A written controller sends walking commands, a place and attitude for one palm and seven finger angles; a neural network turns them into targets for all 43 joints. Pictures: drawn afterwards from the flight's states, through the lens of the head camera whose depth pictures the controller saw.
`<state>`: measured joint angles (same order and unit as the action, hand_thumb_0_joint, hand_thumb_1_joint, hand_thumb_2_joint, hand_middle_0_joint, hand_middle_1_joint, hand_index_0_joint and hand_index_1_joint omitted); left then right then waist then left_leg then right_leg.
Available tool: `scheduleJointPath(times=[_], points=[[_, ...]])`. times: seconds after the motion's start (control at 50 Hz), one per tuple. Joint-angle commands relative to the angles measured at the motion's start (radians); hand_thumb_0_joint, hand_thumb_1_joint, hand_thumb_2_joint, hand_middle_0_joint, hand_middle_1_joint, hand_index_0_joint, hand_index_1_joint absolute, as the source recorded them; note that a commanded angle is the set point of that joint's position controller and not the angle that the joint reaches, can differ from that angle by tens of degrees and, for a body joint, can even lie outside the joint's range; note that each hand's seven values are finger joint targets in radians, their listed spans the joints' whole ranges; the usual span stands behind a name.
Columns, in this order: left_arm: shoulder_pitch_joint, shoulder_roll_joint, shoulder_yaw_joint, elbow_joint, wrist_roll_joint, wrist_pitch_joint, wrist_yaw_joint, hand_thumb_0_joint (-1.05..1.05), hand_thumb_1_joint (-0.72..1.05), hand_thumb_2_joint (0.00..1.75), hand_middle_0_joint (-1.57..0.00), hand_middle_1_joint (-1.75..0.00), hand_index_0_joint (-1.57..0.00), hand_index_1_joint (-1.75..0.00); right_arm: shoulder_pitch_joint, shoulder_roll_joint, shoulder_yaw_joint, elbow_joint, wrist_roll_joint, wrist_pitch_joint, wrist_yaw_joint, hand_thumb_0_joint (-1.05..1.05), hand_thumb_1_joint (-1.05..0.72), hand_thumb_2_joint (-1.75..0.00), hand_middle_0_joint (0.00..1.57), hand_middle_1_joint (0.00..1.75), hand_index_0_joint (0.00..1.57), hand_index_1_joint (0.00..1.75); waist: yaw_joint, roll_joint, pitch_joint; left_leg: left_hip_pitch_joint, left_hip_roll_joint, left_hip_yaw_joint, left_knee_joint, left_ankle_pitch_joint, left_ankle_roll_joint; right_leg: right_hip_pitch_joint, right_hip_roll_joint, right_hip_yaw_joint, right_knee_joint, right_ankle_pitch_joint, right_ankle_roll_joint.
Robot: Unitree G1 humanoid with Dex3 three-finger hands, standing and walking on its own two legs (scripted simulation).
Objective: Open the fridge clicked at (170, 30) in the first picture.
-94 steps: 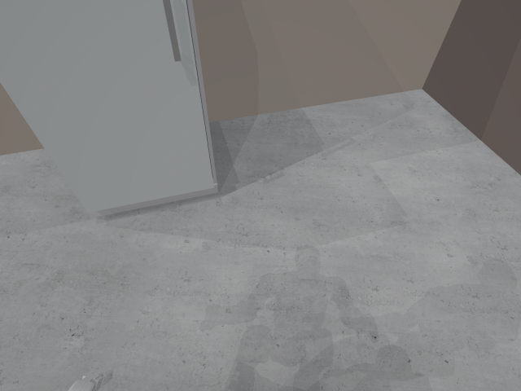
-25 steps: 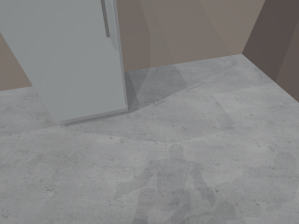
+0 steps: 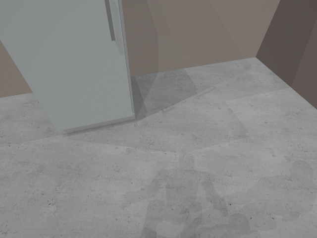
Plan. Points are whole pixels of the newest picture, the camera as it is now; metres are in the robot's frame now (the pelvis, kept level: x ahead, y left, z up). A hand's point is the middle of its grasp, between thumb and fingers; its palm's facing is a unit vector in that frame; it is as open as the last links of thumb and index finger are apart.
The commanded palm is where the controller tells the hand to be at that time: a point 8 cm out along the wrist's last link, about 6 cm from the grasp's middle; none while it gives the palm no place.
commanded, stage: walk to a spot facing it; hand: right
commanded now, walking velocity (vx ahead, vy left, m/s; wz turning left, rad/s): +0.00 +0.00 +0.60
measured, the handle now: (108, 13) +1.05 +0.30 +0.11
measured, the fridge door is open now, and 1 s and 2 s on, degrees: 0 0 0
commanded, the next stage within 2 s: none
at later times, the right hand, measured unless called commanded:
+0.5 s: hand out of the picture +0.03 -0.16 -0.17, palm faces -0.15 +0.97 -0.21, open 7.4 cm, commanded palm none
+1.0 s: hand (218, 190) +0.31 -0.19 -0.17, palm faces -0.44 +0.87 -0.20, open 7.4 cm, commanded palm none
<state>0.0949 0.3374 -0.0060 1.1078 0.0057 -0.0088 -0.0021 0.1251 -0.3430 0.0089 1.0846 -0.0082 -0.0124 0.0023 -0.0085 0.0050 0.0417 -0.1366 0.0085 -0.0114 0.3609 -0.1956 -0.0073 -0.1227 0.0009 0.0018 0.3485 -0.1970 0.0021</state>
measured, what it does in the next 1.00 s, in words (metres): walks ahead, turning left: right foot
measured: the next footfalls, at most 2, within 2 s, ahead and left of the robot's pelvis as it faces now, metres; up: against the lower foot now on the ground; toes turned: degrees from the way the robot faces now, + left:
right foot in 0.78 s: +0.20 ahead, -0.10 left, +0.00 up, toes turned +19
left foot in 1.30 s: +0.25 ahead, +0.19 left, +0.00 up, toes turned +48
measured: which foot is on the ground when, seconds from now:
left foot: down 0.00-0.78, up 0.80-1.00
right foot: down 0.00-0.32, up 0.34-0.76, down 0.78-1.00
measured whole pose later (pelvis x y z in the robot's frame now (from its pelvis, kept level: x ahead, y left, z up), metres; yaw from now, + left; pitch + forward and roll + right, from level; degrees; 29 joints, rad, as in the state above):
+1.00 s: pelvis +0.15 -0.03 +0.00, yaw +31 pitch +0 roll +2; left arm 0.32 0.15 0.02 0.98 0.02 -0.07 0.03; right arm 0.24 -0.29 -0.12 0.94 -0.04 0.02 0.05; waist -0.02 0.05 0.01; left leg -0.61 0.05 0.02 1.19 -0.21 -0.02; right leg -0.13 -0.07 -0.21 0.40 -0.27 -0.03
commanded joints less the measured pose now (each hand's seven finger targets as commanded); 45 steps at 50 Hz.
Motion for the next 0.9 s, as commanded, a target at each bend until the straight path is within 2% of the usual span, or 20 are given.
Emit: scheduleJointPath(times=[0.0, 0.04, 0.14, 0.22, 0.24, 0.28, 0.3, 0.32, 0.34, 0.4, 0.46, 0.62, 0.66, 0.7, 0.72, 0.74, 0.76, 0.78, 0.84, 0.88], points=[[-0.007, 0.159, 0.04, -0.06, 0.003, -0.018, 0.019, 0.0, 0.9, 0.9, -0.2, -0.3, -0.2, -0.3, -0.015, -0.159, -0.041, -0.07, -0.004, -0.001, -0.016, 0.0, -0.9, -0.9, 0.2, 0.3, 0.2, 0.3, 0.009, -0.008, -0.078, -0.016, 0.108, -0.11, -0.013, 0.223, 0.036, 0.029, -0.129, 0.06, 0.001, 0.182, -0.018], [0.04, 0.087, 0.031, -0.066, 0.004, -0.002, 0.025, 0.0, 0.9, 0.9, -0.2, -0.3, -0.2, -0.3, 0.028, -0.094, -0.034, -0.077, -0.004, 0.023, -0.019, 0.0, -0.9, -0.9, 0.2, 0.3, 0.2, 0.3, 0.013, 0.006, -0.074, -0.049, 0.103, -0.122, 0.034, 0.264, 0.028, 0.021, -0.134, 0.025, 0.04, 0.181, -0.004], [0.056, 0.113, 0.065, -0.14, 0.007, 0.017, 0.035, 0.0, 0.9, 0.9, -0.2, -0.3, -0.2, -0.3, 0.054, -0.086, -0.057, -0.152, -0.01, 0.049, -0.009, 0.0, -0.9, -0.9, 0.2, 0.3, 0.2, 0.3, 0.016, -0.045, -0.065, -0.173, 0.043, -0.116, 0.188, 0.216, 0.024, 0.0, -0.194, 0.03, 0.072, 0.124, -0.036], [0.043, 0.126, 0.087, -0.182, 0.011, 0.01, 0.033, 0.0, 0.9, 0.9, -0.2, -0.3, -0.2, -0.3, 0.09, -0.034, -0.07, -0.194, -0.011, 0.059, 0.004, 0.0, -0.9, -0.9, 0.2, 0.3, 0.2, 0.3, 0.003, -0.2, -0.069, -0.243, -0.01, -0.003, 0.503, -0.287, -0.006, -0.037, -0.367, 0.114, 0.005, 0.191, -0.164], [0.023, 0.129, 0.088, -0.194, 0.013, 0.008, 0.031, 0.0, 0.9, 0.9, -0.2, -0.3, -0.2, -0.3, 0.109, -0.028, -0.076, -0.198, -0.01, 0.059, 0.01, 0.0, -0.9, -0.9, 0.2, 0.3, 0.2, 0.3, -0.013, -0.186, -0.063, -0.191, 0.022, -0.016, 0.492, -0.331, 0.0, -0.093, -0.386, 0.109, 0.01, 0.098, -0.169], [-0.038, 0.116, 0.088, -0.212, 0.017, 0.016, 0.023, 0.0, 0.9, 0.9, -0.2, -0.3, -0.2, -0.3, 0.252, -0.015, -0.09, -0.165, -0.019, 0.046, 0.024, 0.0, -0.9, -0.9, 0.2, 0.3, 0.2, 0.3, -0.096, -0.079, -0.07, 0.046, 0.01, 0.014, 0.256, -0.189, 0.007, -0.274, -0.295, -0.004, 0.198, -0.208, -0.079], [-0.025, 0.049, 0.077, -0.233, 0.008, 0.027, 0.013, 0.0, 0.9, 0.9, -0.2, -0.3, -0.2, -0.3, 0.318, -0.102, -0.104, -0.151, -0.031, 0.028, 0.017, 0.0, -0.9, -0.9, 0.2, 0.3, 0.2, 0.3, -0.119, 0.258, -0.052, 0.114, 0.158, -0.287, -0.022, -0.34, 0.067, -0.46, -0.123, -0.138, 0.538, -0.407, 0.015], [-0.078, 0.014, 0.068, -0.285, 0.012, 0.024, 0.007, 0.0, 0.9, 0.9, -0.2, -0.3, -0.2, -0.3, 0.341, -0.16, -0.109, -0.165, -0.021, 0.021, 0.0, 0.0, -0.9, -0.9, 0.2, 0.3, 0.2, 0.3, -0.124, 0.39, 0.049, -0.001, 0.35, -0.688, -0.241, -0.429, 0.161, -0.632, -0.029, -0.083, 0.767, -0.457, 0.047], [-0.091, 0.054, 0.075, -0.288, 0.013, 0.017, 0.005, 0.0, 0.9, 0.9, -0.2, -0.3, -0.2, -0.3, 0.315, -0.141, -0.112, -0.183, -0.012, 0.013, -0.012, 0.0, -0.9, -0.9, 0.2, 0.3, 0.2, 0.3, -0.099, 0.229, 0.065, -0.06, 0.329, -0.711, -0.279, -0.555, 0.198, -0.606, -0.071, 0.033, 0.809, -0.325, 0.03], [-0.002, 0.035, 0.086, -0.237, 0.021, -0.001, -0.009, 0.0, 0.9, 0.9, -0.2, -0.3, -0.2, -0.3, 0.198, -0.065, -0.096, -0.206, -0.012, -0.014, -0.007, 0.0, -0.9, -0.9, 0.2, 0.3, 0.2, 0.3, -0.014, 0.082, 0.029, -0.093, 0.226, -0.492, -0.206, -0.405, 0.189, -0.515, -0.106, 0.019, 0.771, -0.139, 0.044], [0.033, -0.006, 0.085, -0.225, 0.021, -0.006, -0.01, 0.0, 0.9, 0.9, -0.2, -0.3, -0.2, -0.3, 0.251, -0.041, -0.098, -0.18, -0.011, -0.032, -0.001, 0.0, -0.9, -0.9, 0.2, 0.3, 0.2, 0.3, -0.012, 0.096, -0.021, -0.029, 0.169, -0.381, -0.164, -0.197, 0.179, -0.498, -0.095, -0.008, 0.711, -0.065, 0.058], [-0.035, -0.044, 0.08, -0.282, 0.012, -0.032, -0.01, 0.0, 0.9, 0.9, -0.2, -0.3, -0.2, -0.3, 0.315, -0.036, -0.107, -0.149, -0.023, -0.033, -0.005, 0.0, -0.9, -0.9, 0.2, 0.3, 0.2, 0.3, -0.048, 0.145, -0.015, 0.012, 0.171, -0.412, -0.134, -0.148, 0.203, -0.461, -0.073, -0.028, 0.459, -0.108, 0.06], [-0.023, -0.046, 0.078, -0.285, 0.005, -0.042, -0.007, 0.0, 0.9, 0.9, -0.2, -0.3, -0.2, -0.3, 0.286, -0.044, -0.112, -0.158, -0.024, -0.026, -0.006, 0.0, -0.9, -0.9, 0.2, 0.3, 0.2, 0.3, -0.041, 0.162, -0.012, -0.068, 0.166, -0.416, -0.098, -0.117, 0.195, -0.326, -0.052, -0.032, 0.342, -0.142, 0.048], [0.083, -0.038, 0.083, -0.256, 0.001, -0.052, 0.002, 0.0, 0.9, 0.9, -0.2, -0.3, -0.2, -0.3, 0.224, -0.051, -0.12, -0.171, -0.02, -0.021, -0.003, 0.0, -0.9, -0.9, 0.2, 0.3, 0.2, 0.3, 0.015, 0.134, -0.024, -0.201, 0.123, -0.382, -0.023, -0.14, 0.162, -0.098, -0.026, -0.054, 0.19, -0.075, 0.045], [0.188, -0.007, 0.089, -0.222, 0.0, -0.059, 0.016, 0.0, 0.9, 0.9, -0.2, -0.3, -0.2, -0.3, 0.196, -0.022, -0.119, -0.186, -0.018, -0.016, -0.001, 0.0, -0.9, -0.9, 0.2, 0.3, 0.2, 0.3, 0.057, 0.054, -0.048, -0.32, 0.06, -0.336, 0.086, -0.16, 0.13, 0.1, -0.049, -0.033, 0.092, -0.082, 0.04], [0.32, 0.089, 0.109, -0.187, 0.011, -0.066, 0.029, 0.0, 0.9, 0.9, -0.2, -0.3, -0.2, -0.3, 0.197, 0.037, -0.11, -0.202, -0.009, -0.011, 0.01, 0.0, -0.9, -0.9, 0.2, 0.3, 0.2, 0.3, 0.109, -0.18, -0.123, -0.482, -0.056, -0.207, 0.35, -0.244, 0.081, 0.301, -0.257, 0.203, -0.021, -0.291, -0.006], [0.403, 0.168, 0.12, -0.179, 0.021, -0.059, 0.03, 0.0, 0.9, 0.9, -0.2, -0.3, -0.2, -0.3, 0.198, 0.078, -0.104, -0.229, -0.009, -0.017, 0.018, 0.0, -0.9, -0.9, 0.2, 0.3, 0.2, 0.3, 0.115, -0.357, -0.113, -0.621, -0.103, -0.039, 0.629, -0.403, 0.026, 0.292, -0.497, 0.49, -0.158, -0.469, -0.089], [0.352, 0.132, 0.111, -0.188, 0.022, -0.054, 0.028, 0.0, 0.9, 0.9, -0.2, -0.3, -0.2, -0.3, 0.134, 0.04, -0.111, -0.239, -0.017, -0.019, 0.022, 0.0, -0.9, -0.9, 0.2, 0.3, 0.2, 0.3, 0.108, -0.23, -0.045, -0.63, -0.021, -0.065, 0.754, -0.349, 0.027, 0.15, -0.526, 0.546, -0.218, -0.546, -0.134], [0.206, 0.003, 0.075, -0.208, 0.018, -0.067, 0.028, 0.0, 0.9, 0.9, -0.2, -0.3, -0.2, -0.3, 0.133, 0.048, -0.118, -0.198, -0.031, -0.001, 0.05, 0.0, -0.9, -0.9, 0.2, 0.3, 0.2, 0.3, 0.013, -0.121, 0.068, -0.582, 0.065, -0.023, 0.861, -0.131, 0.01, -0.051, -0.382, 0.221, -0.206, -0.351, -0.094], [0.226, -0.029, 0.065, -0.193, 0.016, -0.08, 0.032, 0.0, 0.9, 0.9, -0.2, -0.3, -0.2, -0.3, 0.152, 0.079, -0.113, -0.189, -0.032, 0.015, 0.056, 0.0, -0.9, -0.9, 0.2, 0.3, 0.2, 0.3, -0.002, -0.137, 0.049, -0.545, 0.067, -0.005, 0.867, -0.036, -0.005, -0.057, -0.319, 0.06, -0.185, -0.152, -0.071]])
